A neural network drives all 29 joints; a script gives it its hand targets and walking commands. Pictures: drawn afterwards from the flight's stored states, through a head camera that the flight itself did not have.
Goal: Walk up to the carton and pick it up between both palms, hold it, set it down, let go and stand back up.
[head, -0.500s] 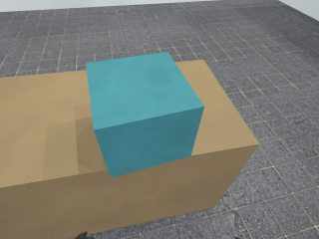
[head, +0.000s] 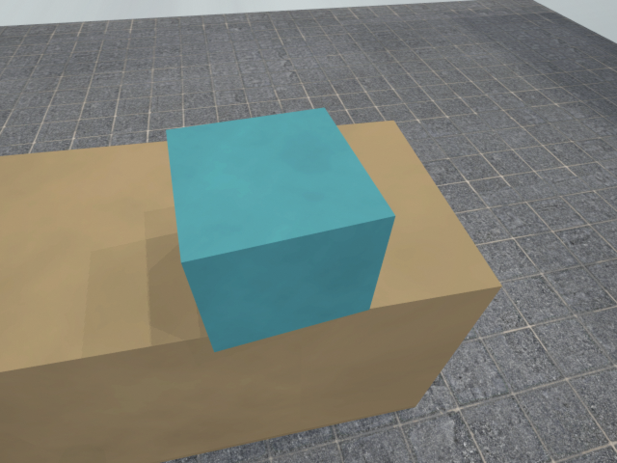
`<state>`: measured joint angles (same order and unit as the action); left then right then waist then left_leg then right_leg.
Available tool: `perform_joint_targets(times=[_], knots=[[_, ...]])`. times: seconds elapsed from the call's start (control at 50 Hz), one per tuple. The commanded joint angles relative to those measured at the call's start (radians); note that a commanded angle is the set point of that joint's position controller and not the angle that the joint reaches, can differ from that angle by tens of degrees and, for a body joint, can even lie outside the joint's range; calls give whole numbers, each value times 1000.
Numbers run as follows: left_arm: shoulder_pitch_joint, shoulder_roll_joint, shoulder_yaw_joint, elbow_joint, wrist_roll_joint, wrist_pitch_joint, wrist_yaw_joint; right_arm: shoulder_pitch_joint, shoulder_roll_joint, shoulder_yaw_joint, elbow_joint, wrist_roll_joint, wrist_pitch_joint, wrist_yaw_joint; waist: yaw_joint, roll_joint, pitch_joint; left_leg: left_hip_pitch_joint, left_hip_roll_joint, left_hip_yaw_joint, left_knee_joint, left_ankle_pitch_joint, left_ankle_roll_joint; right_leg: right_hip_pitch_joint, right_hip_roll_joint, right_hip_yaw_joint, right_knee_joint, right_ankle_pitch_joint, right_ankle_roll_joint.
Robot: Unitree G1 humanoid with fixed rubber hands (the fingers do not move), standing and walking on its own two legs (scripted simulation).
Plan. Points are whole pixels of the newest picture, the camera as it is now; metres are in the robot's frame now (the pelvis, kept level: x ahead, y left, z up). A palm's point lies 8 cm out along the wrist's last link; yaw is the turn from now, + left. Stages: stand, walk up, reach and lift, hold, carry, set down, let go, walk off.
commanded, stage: stand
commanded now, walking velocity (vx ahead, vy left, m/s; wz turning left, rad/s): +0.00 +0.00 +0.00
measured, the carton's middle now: (272, 223) +0.49 +0.07 +0.03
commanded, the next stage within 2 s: none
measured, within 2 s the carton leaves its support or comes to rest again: neither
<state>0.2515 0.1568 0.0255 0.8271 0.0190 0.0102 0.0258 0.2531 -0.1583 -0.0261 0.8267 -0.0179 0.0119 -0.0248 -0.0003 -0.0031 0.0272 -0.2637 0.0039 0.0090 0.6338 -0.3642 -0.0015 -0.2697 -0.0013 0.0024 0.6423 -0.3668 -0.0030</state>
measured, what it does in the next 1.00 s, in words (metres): stands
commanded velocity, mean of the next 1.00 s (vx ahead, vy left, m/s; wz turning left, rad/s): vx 0.00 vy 0.00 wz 0.00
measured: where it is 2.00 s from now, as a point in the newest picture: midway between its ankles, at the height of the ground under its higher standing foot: outside the picture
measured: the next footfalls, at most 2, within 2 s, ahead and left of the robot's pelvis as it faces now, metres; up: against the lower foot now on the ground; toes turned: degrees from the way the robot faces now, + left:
none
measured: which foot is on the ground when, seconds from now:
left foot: down 0.00-1.00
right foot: down 0.00-1.00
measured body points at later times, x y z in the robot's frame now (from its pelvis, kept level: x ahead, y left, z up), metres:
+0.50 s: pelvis +0.00 +0.00 +0.01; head +0.01 +0.00 +0.46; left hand +0.03 +0.22 -0.15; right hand +0.03 -0.22 -0.15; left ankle -0.02 +0.12 -0.72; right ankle -0.02 -0.12 -0.72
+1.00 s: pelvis +0.00 -0.01 +0.01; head +0.01 -0.01 +0.46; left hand -0.01 +0.20 -0.15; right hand -0.02 -0.21 -0.15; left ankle -0.02 +0.12 -0.72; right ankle -0.02 -0.12 -0.72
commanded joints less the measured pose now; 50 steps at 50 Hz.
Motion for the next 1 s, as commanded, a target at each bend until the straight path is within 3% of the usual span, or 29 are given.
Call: perform_joint_targets(times=[0.0,0.54,0.98], knots=[[25,102,29,-30,-1,-20,8,27,-100,-27,-28,1,-19,-8,0,1,-27,19,53,-69,-132,292,48,23,-59,72,-147,297,-46],[75,57,22,216,-6,-18,22,78,-54,-21,219,5,-15,-22,0,3,59,89,68,-66,-234,299,34,90,-69,70,-249,307,-37],[99,17,4,310,-6,-18,25,102,-13,-3,319,4,-11,-26,0,4,90,88,70,-62,-264,249,23,82,-69,72,-288,251,-34]])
